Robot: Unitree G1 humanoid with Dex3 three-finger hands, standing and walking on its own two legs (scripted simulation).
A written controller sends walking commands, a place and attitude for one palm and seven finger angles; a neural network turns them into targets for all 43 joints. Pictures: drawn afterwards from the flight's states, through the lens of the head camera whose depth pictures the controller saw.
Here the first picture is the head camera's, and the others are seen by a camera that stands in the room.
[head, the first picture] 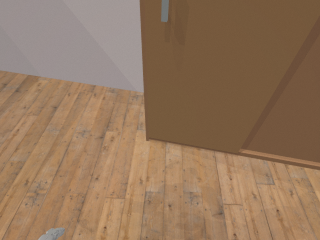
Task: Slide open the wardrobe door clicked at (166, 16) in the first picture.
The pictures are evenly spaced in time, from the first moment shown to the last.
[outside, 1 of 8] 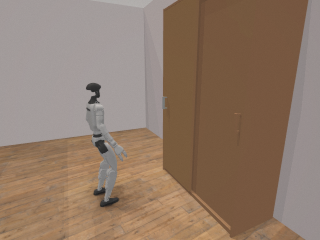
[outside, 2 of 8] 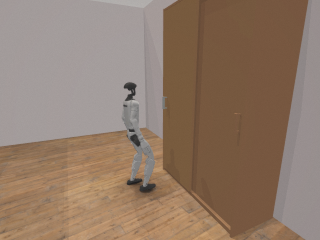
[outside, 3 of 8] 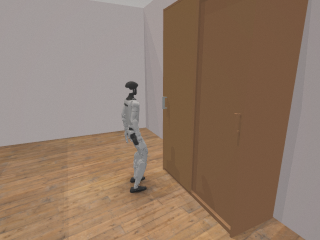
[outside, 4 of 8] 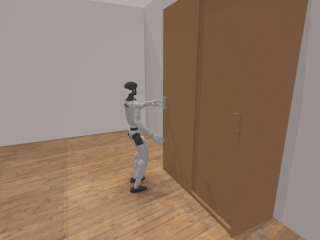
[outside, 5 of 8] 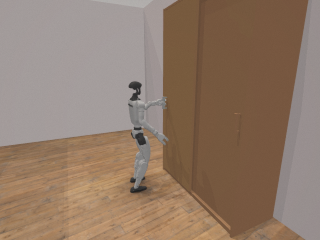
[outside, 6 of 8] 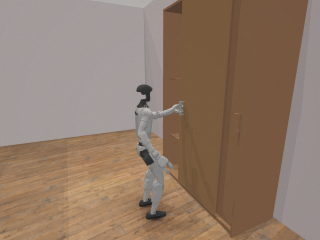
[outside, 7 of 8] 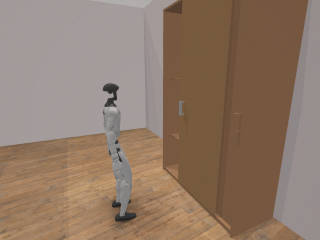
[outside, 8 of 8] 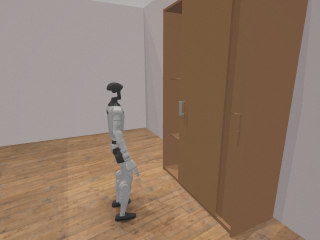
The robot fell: no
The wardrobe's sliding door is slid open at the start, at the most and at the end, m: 0.00 0.42 0.42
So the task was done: yes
